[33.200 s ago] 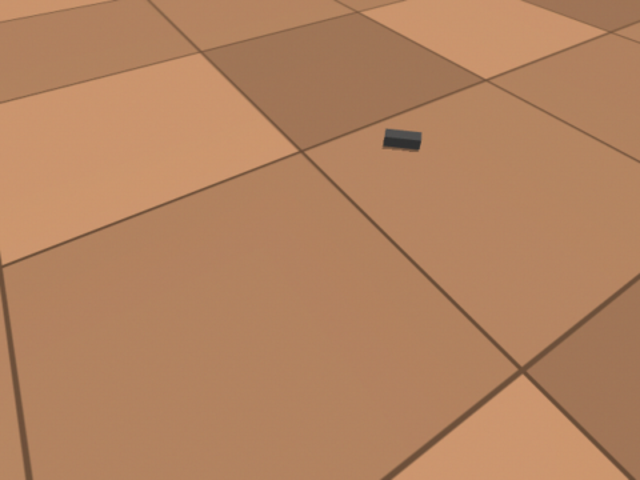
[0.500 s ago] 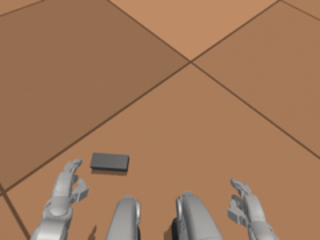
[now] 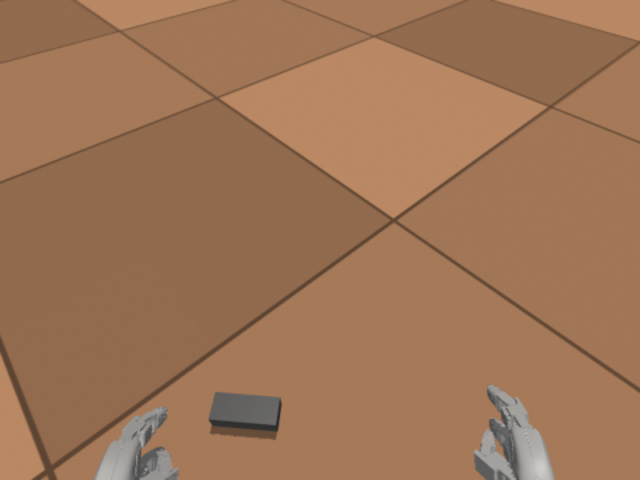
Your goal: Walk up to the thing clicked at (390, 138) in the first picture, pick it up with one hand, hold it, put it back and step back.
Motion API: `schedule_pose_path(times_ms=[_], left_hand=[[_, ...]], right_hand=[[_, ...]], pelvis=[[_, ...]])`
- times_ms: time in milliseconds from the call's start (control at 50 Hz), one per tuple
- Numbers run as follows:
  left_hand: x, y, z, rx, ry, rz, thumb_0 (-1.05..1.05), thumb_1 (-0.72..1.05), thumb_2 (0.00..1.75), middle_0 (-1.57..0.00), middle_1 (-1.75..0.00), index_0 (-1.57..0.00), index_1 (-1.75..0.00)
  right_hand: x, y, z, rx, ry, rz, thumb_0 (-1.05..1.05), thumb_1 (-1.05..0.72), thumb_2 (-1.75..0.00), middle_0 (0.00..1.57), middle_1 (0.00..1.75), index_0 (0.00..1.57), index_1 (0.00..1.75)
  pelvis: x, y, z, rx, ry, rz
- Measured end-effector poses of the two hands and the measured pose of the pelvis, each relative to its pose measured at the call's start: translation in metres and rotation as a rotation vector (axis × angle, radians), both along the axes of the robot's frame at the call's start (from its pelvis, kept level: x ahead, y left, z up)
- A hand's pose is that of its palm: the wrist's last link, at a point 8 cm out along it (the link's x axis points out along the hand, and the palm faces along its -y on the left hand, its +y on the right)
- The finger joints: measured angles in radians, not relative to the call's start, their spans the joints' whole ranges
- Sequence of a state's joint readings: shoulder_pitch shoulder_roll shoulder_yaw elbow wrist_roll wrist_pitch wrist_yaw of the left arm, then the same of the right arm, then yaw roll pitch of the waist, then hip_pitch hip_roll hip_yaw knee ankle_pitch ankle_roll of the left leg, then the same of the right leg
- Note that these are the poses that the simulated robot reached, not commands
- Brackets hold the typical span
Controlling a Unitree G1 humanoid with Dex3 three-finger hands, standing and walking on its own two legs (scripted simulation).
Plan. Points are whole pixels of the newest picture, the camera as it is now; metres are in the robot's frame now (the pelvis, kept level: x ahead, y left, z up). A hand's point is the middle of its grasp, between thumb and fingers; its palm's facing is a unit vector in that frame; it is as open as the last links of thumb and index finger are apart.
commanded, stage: home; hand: left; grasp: from above
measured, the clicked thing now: (246, 411) +0.45 +0.21 -0.69
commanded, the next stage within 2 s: stand in 1.94 s
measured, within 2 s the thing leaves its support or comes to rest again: neither
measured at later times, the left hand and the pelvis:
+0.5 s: hand (183, 469) +0.17 +0.17 -0.05, palm faces +0.05 -0.98 -0.21, open 7.4 cm; pelvis +0.01 -0.01 +0.00, yaw +0 degrees
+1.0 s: hand (187, 478) +0.16 +0.17 -0.05, palm faces +0.05 -0.98 -0.20, open 7.4 cm; pelvis +0.00 -0.01 +0.00, yaw +0 degrees
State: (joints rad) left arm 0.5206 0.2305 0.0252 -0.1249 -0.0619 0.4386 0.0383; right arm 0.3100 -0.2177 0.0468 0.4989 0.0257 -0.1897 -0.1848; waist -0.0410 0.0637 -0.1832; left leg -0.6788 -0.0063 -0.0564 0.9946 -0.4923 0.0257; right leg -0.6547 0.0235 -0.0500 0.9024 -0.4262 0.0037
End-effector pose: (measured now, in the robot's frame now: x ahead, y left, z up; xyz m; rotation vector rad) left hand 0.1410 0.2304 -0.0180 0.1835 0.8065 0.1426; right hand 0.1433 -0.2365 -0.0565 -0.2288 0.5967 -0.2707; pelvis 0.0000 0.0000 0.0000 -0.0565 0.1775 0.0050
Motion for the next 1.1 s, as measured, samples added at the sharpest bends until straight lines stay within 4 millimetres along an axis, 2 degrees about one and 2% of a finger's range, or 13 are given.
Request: schedule_pose_path(times_ms=[120, 220, 380, 620, 1100], left_hand=[[-0.001, -0.001, -0.005, -0.018, 0.018, 0.005, 0.01, 0.9, 0.89, -0.2, -0.3, -0.2, -0.3], [0.003, -0.004, -0.007, -0.022, 0.018, -0.002, 0.01, 0.9, 0.89, -0.2, -0.3, -0.2, -0.3], [0.01, -0.006, -0.005, -0.014, 0.007, -0.009, 0.01, 0.9, 0.89, -0.2, -0.3, -0.2, -0.3], [0.009, -0.01, -0.005, -0.014, 0.01, -0.009, 0.01, 0.9, 0.89, -0.2, -0.3, -0.2, -0.3], [0.002, -0.012, -0.006, -0.013, 0.013, -0.009, 0.01, 0.9, 0.89, -0.2, -0.3, -0.2, -0.3]], right_hand=[[0.018, 0.003, 0.006, -0.011, -0.04, 0.042, 0.01, -0.9, -0.9, 0.2, 0.3, 0.2, 0.3], [0.022, 0.001, 0.006, -0.02, -0.04, 0.053, 0.01, -0.9, -0.9, 0.21, 0.3, 0.2, 0.3], [0.016, -0.004, 0.001, -0.018, -0.003, 0.042, 0.01, -0.9, -0.9, 0.21, 0.3, 0.2, 0.3], [0.005, -0.01, -0.005, -0.014, 0.021, 0.023, 0.01, -0.9, -0.9, 0.21, 0.3, 0.2, 0.3], [0.007, -0.013, -0.001, -0.017, -0.012, 0.023, 0.01, -0.9, -0.9, 0.21, 0.3, 0.2, 0.3]], pelvis=[[0.002, -0.002, 0.0, 0.003, -0.005, 0.006], [0.005, -0.004, 0.0, 0.004, -0.005, 0.007], [0.008, -0.005, 0.001, 0.007, -0.007, 0.004], [0.006, -0.009, 0.0, 0.011, -0.007, 0.0], [0.001, -0.011, -0.001, 0.012, -0.01, 0.001]])
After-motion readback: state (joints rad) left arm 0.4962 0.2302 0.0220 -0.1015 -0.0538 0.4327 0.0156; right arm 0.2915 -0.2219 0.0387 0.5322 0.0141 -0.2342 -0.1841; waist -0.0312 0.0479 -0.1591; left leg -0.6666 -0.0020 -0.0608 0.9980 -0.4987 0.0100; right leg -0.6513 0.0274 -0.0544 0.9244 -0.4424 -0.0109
